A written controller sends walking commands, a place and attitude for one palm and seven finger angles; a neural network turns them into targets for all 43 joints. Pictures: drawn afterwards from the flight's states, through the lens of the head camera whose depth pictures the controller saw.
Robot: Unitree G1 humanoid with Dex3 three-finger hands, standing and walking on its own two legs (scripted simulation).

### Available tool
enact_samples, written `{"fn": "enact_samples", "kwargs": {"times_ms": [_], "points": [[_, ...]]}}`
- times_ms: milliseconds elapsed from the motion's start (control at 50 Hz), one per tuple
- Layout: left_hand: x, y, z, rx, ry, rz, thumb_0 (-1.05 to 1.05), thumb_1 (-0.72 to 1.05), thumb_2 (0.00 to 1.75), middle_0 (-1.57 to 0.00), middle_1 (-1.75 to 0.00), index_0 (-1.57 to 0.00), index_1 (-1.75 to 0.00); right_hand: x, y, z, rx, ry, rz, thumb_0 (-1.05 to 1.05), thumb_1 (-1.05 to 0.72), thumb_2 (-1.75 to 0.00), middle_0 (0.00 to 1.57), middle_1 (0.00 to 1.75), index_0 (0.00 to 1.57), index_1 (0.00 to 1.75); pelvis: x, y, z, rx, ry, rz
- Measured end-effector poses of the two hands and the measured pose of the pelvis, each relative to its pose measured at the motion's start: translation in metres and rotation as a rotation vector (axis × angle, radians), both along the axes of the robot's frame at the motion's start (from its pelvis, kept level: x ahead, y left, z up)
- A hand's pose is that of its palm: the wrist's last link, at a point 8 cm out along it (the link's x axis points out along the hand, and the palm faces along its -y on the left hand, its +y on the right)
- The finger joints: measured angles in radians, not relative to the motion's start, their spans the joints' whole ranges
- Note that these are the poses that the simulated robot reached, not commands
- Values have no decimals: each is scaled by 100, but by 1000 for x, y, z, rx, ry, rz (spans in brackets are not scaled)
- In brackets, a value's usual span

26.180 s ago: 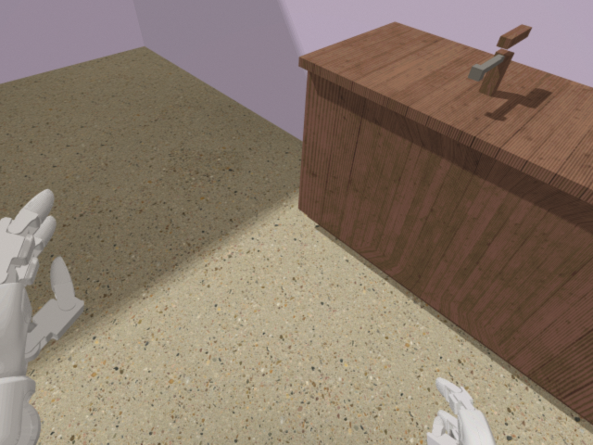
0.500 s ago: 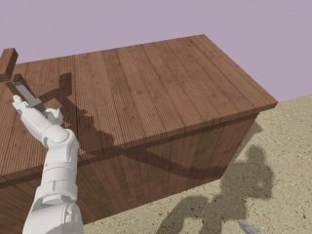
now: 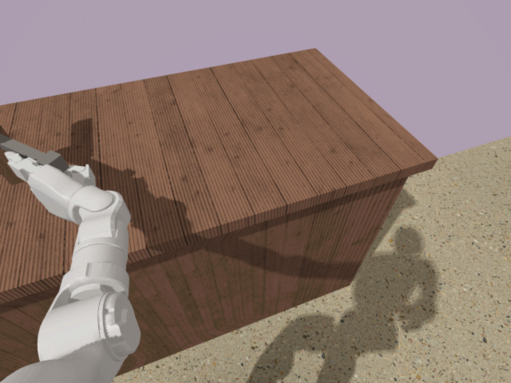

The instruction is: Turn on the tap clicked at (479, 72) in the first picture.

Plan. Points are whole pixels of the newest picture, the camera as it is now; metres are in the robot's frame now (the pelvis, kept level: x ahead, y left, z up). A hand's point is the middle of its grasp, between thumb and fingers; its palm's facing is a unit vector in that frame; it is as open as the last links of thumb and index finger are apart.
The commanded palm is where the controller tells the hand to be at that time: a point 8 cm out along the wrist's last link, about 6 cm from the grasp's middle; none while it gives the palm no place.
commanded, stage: push the lever round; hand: left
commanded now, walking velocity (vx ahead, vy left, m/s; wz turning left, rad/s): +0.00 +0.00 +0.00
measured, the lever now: (52, 164) +0.42 +0.32 +0.14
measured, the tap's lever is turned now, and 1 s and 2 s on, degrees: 43 86 86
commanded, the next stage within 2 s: lift the hand up off the lever in 0.68 s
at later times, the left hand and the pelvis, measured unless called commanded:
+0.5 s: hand (92, 162) +0.45 +0.28 +0.11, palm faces +0.87 -0.48 -0.09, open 8.5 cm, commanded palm +0.41 +0.29 +0.12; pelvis -0.01 +0.00 +0.00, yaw +0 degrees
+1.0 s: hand (101, 146) +0.49 +0.27 +0.11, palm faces +0.87 -0.48 -0.13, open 8.5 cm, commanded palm +0.44 +0.29 +0.13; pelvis -0.01 +0.00 -0.01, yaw -1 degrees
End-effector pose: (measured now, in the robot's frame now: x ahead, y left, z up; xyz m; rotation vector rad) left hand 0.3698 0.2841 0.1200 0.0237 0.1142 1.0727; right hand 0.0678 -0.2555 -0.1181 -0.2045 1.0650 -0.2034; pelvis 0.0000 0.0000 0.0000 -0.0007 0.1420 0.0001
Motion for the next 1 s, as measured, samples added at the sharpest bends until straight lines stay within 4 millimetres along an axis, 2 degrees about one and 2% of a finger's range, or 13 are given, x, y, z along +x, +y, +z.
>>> {"fn": "enact_samples", "kwargs": {"times_ms": [240,520,820,1000], "points": [[11,2,0,8,6,0,3,89,90,-16,-15,-5,-12,-21,-4,-2,-10,54,-17,1,-90,-90,21,30,20,30,-4,-1,-2,-3,15,1],[23,1,1,5,20,-2,4,89,90,-16,-15,-2,-11,-45,0,-5,-9,99,-40,1,-90,-90,21,30,20,30,-8,2,-5,-8,37,-4],[51,-2,2,12,50,-13,2,90,90,-16,-15,0,-10,-82,-1,-5,-23,179,-74,1,-90,-90,21,30,20,30,-13,4,-9,-15,90,-10],[63,-3,3,5,58,0,2,90,90,-16,-15,0,-8,-102,1,-4,-9,236,-96,1,-91,-90,21,30,20,30,-8,3,-8,-17,108,-19]]}}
